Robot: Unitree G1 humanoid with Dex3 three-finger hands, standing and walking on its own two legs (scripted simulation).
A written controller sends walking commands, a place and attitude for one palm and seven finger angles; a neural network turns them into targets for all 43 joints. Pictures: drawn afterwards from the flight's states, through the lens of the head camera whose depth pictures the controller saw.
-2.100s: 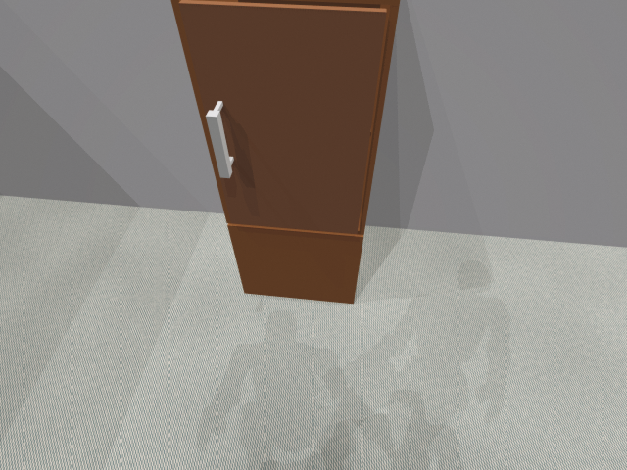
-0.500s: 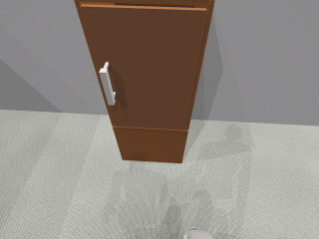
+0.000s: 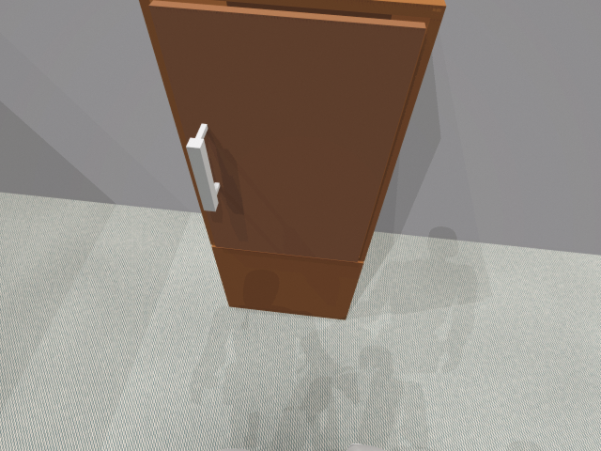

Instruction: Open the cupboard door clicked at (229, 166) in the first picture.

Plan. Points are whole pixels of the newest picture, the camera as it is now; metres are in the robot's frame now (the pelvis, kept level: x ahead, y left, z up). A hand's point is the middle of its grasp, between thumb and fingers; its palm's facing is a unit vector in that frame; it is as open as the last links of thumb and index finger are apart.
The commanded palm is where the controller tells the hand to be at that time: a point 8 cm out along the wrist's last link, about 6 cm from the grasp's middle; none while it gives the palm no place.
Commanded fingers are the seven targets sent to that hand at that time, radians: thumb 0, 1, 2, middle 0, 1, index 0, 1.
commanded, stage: come to a stop and stand still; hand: left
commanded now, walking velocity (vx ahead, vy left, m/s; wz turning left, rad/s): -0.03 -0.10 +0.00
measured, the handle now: (207, 169) +0.58 +0.23 -0.02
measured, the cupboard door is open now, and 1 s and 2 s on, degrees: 0 0 0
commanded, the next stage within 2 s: look again from close up in 0.82 s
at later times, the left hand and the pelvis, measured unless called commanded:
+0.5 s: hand out of the picture -0.02 +0.16 -0.17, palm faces +0.04 -0.98 -0.19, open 7.4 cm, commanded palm none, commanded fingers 0.00 0.90 0.90 -0.20 -0.30 -0.20 -0.30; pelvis -0.05 -0.02 +0.00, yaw -1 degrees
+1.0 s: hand out of the picture -0.07 +0.16 -0.18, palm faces +0.00 -0.99 -0.16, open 7.4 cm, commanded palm none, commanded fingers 0.00 0.90 0.90 -0.20 -0.30 -0.20 -0.30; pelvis -0.06 -0.01 +0.00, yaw -1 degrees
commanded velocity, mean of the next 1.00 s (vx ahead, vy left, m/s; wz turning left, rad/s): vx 0.00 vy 0.00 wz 0.00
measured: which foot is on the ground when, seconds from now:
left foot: down 0.00-1.00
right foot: up 0.00-0.12, down 0.14-1.00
